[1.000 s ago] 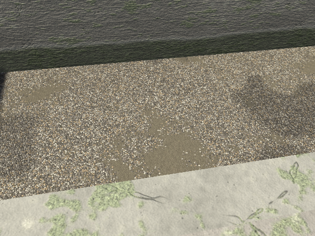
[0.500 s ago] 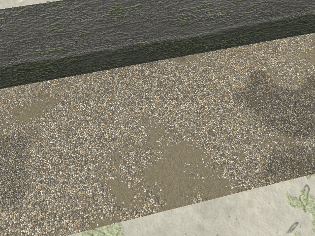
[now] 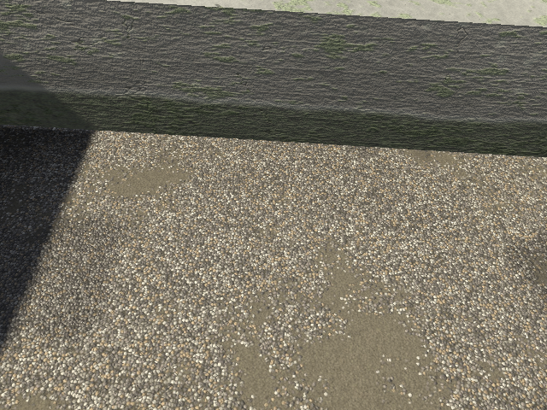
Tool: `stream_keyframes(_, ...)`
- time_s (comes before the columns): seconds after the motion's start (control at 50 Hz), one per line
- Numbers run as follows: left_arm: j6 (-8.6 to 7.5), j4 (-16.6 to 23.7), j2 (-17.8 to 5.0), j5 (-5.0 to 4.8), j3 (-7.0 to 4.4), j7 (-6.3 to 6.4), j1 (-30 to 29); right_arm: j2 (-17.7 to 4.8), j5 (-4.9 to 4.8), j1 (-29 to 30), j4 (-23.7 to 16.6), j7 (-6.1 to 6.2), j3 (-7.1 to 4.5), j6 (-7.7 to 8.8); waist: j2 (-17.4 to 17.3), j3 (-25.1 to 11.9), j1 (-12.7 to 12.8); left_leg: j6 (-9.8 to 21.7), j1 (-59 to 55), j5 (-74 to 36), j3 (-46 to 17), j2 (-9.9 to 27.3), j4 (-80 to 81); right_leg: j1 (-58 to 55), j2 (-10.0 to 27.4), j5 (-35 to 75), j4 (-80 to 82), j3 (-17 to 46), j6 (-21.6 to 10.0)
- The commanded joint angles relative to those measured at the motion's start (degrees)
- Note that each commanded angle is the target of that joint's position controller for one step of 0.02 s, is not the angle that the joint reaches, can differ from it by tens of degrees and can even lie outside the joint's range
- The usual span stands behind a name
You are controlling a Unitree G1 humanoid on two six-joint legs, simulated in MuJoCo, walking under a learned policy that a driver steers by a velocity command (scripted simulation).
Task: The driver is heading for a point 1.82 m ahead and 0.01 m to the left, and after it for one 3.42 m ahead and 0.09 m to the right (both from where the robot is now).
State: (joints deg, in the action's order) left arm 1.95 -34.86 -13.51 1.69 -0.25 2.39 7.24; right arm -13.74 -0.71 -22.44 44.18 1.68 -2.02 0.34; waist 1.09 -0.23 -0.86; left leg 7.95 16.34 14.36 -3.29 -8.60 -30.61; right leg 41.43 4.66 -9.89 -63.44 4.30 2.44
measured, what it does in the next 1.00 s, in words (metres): walks ahead, turning left: right foot, then left foot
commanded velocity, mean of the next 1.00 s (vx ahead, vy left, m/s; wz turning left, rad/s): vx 0.50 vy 0.00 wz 0.33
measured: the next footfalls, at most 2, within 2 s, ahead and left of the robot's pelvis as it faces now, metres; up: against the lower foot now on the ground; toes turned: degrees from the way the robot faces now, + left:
right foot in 0.24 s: +0.19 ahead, -0.09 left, +0.00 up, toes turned +16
left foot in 0.64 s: +0.15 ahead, +0.12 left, +0.00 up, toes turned +15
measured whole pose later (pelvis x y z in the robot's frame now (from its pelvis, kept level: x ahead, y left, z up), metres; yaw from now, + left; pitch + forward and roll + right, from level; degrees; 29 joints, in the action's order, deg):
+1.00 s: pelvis +0.11 +0.00 -0.01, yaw +18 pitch -1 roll +0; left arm 2.7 -32.9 -10.7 0.4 2.0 -1.2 11.6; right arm -11.3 0.1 -5.1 34.6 0.8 1.9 -2.8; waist -0.5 -2.0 0.7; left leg 0.9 17.8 16.8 -4.5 -3.5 -36.2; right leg 15.9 -0.1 -19.0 -36.2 -2.1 -1.1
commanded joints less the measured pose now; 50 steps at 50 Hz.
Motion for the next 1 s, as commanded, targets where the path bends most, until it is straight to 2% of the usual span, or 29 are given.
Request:
stream_keyframes(0.02,0.14,1.42,-4.07,-0.05,-1.20,1.15,1.78,-7.67,-0.54,-1.03,-4.82,-0.07,-1.73,0.76,-4.56,-1.64,0.74,3.22,-0.86,-33.76,-13.26,11.51,5.03,-4.15,-2.53,5.86,7.62,-3.86,-0.66)
stream_keyframes(0.04,-0.04,1.85,-4.00,0.34,-1.06,0.67,0.05,-8.56,-0.64,-2.67,-4.94,0.08,-2.08,0.04,-5.21,-2.60,-0.91,2.48,-3.57,-31.96,-15.32,11.67,4.94,-3.18,-3.19,5.76,8.52,-4.26,-1.07)
stream_keyframes(0.1,-0.89,3.36,-4.59,-0.29,-1.04,0.05,-4.34,-8.89,0.49,-2.43,-6.69,0.55,-2.47,-1.57,-6.93,-0.94,-2.68,3.57,-7.97,-27.52,-20.26,12.77,3.11,0.28,-3.60,2.21,12.17,-2.36,-1.20)
stream_keyframes(0.12,-1.22,2.53,-3.42,0.42,-0.30,-0.31,-2.50,-8.77,1.01,-1.65,-7.13,0.46,-2.61,-2.24,-7.33,-2.84,-2.37,3.86,-5.99,-34.23,-20.25,13.27,2.19,-3.74,-4.70,0.45,8.06,-4.15,-1.17)
stream_keyframes(0.18,-2.23,3.93,-2.89,-0.49,0.25,-0.93,-1.73,-8.13,1.33,4.69,-9.78,0.61,-2.46,-2.97,-7.49,-1.36,-0.52,4.67,2.28,-33.42,-19.50,10.81,0.74,-15.19,-7.30,-5.45,11.35,-4.35,-1.15)
stream_keyframes(0.2,-2.23,4.08,-5.16,-0.47,-0.68,-0.52,0.87,-8.97,1.44,6.04,-10.87,0.76,-2.61,-2.46,-6.55,1.41,1.20,3.03,5.09,-32.48,-19.44,9.33,-0.68,-20.92,-8.25,-7.63,21.73,-3.61,-1.03)
stream_keyframes(0.22,-2.07,2.77,-5.17,-0.35,-0.96,-0.35,6.43,-9.73,1.37,7.55,-11.11,0.74,-2.65,-2.10,-7.33,0.01,4.32,1.82,4.36,-34.43,-20.08,8.73,-5.93,-27.17,-8.28,-4.87,27.97,-2.80,-2.00)
stream_keyframes(0.24,-2.07,1.94,-6.43,0.64,-1.25,0.34,13.61,-9.08,0.65,9.68,-12.08,0.86,-2.24,-1.98,-1.10,-3.75,8.68,-1.51,4.81,-32.75,-17.18,5.74,-18.68,-35.83,-4.47,8.22,35.47,0.68,-4.25)
stream_keyframes(0.26,-1.76,2.76,-8.43,0.93,-1.06,0.39,15.88,-3.41,-0.38,3.07,-12.58,1.02,-0.92,-1.74,11.94,-12.17,4.95,-4.78,12.43,11.60,-9.15,-0.77,-37.45,-48.30,11.85,35.56,29.35,13.52,-8.20)
stream_keyframes(0.28,-0.38,1.53,-10.97,0.06,-2.16,-0.12,16.63,-5.53,-0.28,-1.27,-12.18,1.61,-1.56,-1.80,17.61,-14.84,2.88,-6.37,19.99,22.96,-9.05,-2.64,-42.28,-46.35,16.58,36.63,30.89,27.26,-12.27)
stream_keyframes(0.3,-0.04,2.56,-7.83,-0.57,-1.72,-0.17,14.31,-7.64,0.74,1.93,-11.11,1.94,-2.26,-1.57,10.18,-8.84,3.48,-7.93,22.70,17.87,-10.24,-1.59,-46.76,-40.01,15.34,30.30,33.25,26.97,-12.73)
stream_keyframes(0.32,-0.42,4.08,-5.21,-0.48,-0.77,-0.35,9.97,-8.25,0.99,6.07,-11.24,1.66,-2.40,-1.60,6.16,-5.22,2.53,-9.01,23.06,13.37,-9.15,-1.03,-50.04,-33.93,13.59,26.24,34.52,22.50,-13.22)
stream_keyframes(0.34,-1.05,4.88,-3.76,-0.32,-0.18,-0.61,7.08,-7.88,1.09,7.57,-11.15,1.47,-2.36,-2.09,4.70,-3.52,1.05,-9.56,22.31,9.93,-8.75,0.34,-50.21,-29.35,11.88,26.35,35.47,17.83,-12.77)
stream_keyframes(0.38,-3.33,3.86,-3.86,-0.40,0.24,-1.61,6.72,-5.15,1.13,7.88,-10.82,1.27,-1.47,-3.43,5.80,-4.16,-0.39,-10.03,19.41,5.56,-9.91,1.43,-50.21,-24.52,9.71,32.53,36.02,12.49,-12.53)
stream_keyframes(0.44,-4.70,2.71,-4.33,-0.85,0.32,-2.50,8.32,-4.66,1.27,9.03,-9.91,1.53,-1.28,-4.46,3.31,-5.96,-0.90,-10.46,18.98,4.72,-10.21,1.75,-48.05,-24.76,9.87,30.57,37.05,9.84,-14.35)
stream_keyframes(0.48,-4.32,2.77,-4.61,-0.96,0.34,-2.60,8.14,-3.67,1.17,12.27,-10.70,1.78,-0.71,-5.07,2.35,-5.83,-0.68,-10.73,19.77,3.98,-9.35,2.98,-43.85,-25.13,9.67,26.03,38.02,7.81,-14.63)
stream_keyframes(0.54,-3.22,2.81,-4.69,-0.48,0.37,-2.82,6.59,-1.40,0.91,17.01,-12.44,1.27,0.98,-5.24,3.37,-4.84,-0.07,-10.93,13.61,4.57,-5.08,6.89,-23.30,-23.19,6.57,13.89,40.05,1.47,-11.71)
stream_keyframes(0.58,-1.80,2.12,-5.61,0.40,-0.17,-3.15,7.85,-0.41,0.61,20.63,-13.89,0.80,2.02,-5.27,6.65,-4.67,2.46,-10.72,7.15,7.79,-0.37,7.50,-13.83,-21.80,5.48,3.15,41.61,0.50,-12.15)
stream_keyframes(0.62,0.29,2.87,-4.49,-0.06,-0.09,-3.36,5.97,0.96,0.85,18.76,-13.88,0.47,2.97,-5.10,6.25,-4.90,1.16,-9.54,-1.39,3.59,2.76,7.33,-3.44,-19.08,4.53,-13.34,41.36,0.78,-10.82)
stream_keyframes(0.66,1.68,3.97,-2.83,-0.76,0.22,-3.21,3.97,0.80,2.81,14.02,-12.83,0.08,3.44,-4.93,1.74,-3.77,0.07,-6.65,-7.65,0.70,-0.95,8.91,-2.57,-12.99,0.55,-20.69,35.22,-1.20,-6.80)
stream_keyframes(0.68,1.41,6.36,0.41,-1.53,1.59,-3.66,4.26,-6.21,1.69,15.80,-12.63,0.00,1.31,-4.11,-12.60,-2.48,1.15,-4.24,2.23,14.77,-10.36,12.01,4.48,-13.81,-5.12,-19.00,29.13,-10.17,-3.36)
stream_keyframes(0.7,1.06,7.43,-0.65,-1.25,1.47,-3.81,1.13,-8.16,1.05,17.08,-13.64,-0.06,0.72,-3.79,-17.37,0.71,-0.33,-2.08,7.20,22.56,-18.21,15.72,12.35,-13.53,-6.81,-15.27,21.98,-11.30,-2.25)
stream_keyframes(0.74,0.30,6.70,-1.87,-0.59,0.84,-3.86,2.44,-7.11,1.27,20.69,-14.62,0.47,1.00,-2.99,-13.98,0.34,1.18,-0.72,10.34,16.34,-19.19,16.95,13.44,-18.56,-6.31,-11.19,18.71,-8.90,-1.90)
stream_keyframes(0.76,-0.52,6.51,-1.43,-0.73,0.75,-3.94,3.69,-6.06,0.88,22.40,-14.65,0.73,1.32,-2.82,-12.01,-1.98,3.20,-1.18,8.27,13.86,-18.04,15.86,11.72,-20.94,-5.58,-10.05,23.07,-7.78,-2.34)
stream_keyframes(0.82,-1.45,4.77,0.61,0.05,1.31,-3.67,6.85,-3.36,-0.01,23.73,-14.72,0.36,1.92,-2.50,-8.95,-5.89,3.87,-3.10,7.30,7.85,-13.67,12.55,7.55,-32.00,-4.73,-9.58,29.05,-7.62,-4.06)
stream_keyframes(0.84,-1.19,4.96,-0.34,-0.49,0.96,-3.62,5.32,-1.74,-0.12,24.34,-15.07,-0.02,2.42,-2.61,-4.76,-5.20,3.66,-4.36,8.30,9.93,-10.27,10.69,6.70,-31.19,-3.95,-11.87,30.28,-5.59,-4.55)
stream_keyframes(0.9,-0.26,6.67,-1.79,-1.06,0.93,-3.55,0.47,-1.08,0.09,23.73,-15.27,-0.81,2.71,-2.58,4.01,-1.43,1.67,-6.65,6.93,3.29,-3.70,6.88,0.19,-26.79,-0.21,-18.03,37.93,1.65,-5.94)
stream_keyframes(0.94,-0.04,7.22,-2.18,-1.43,0.94,-3.47,-0.80,-1.26,0.72,22.68,-15.00,-0.99,2.82,-2.29,4.54,-1.07,0.77,-6.90,4.41,1.21,-2.33,6.65,-1.08,-24.67,0.45,-19.62,39.64,3.11,-6.37)
stream_keyframes(1.0,-0.02,7.25,-1.53,-1.25,0.95,-3.50,-1.20,-1.06,1.21,22.57,-14.82,-0.87,3.21,-2.06,1.23,-1.55,0.65,-6.57,2.24,1.43,-3.03,7.13,-0.36,-24.98,-1.27,-16.76,37.25,0.68,-5.65)
Keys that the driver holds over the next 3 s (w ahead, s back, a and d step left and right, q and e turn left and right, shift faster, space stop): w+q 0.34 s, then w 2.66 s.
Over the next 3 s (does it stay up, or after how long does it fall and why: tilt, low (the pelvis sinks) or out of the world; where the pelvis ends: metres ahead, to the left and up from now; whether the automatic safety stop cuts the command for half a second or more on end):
stays up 0.15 0.02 -0.02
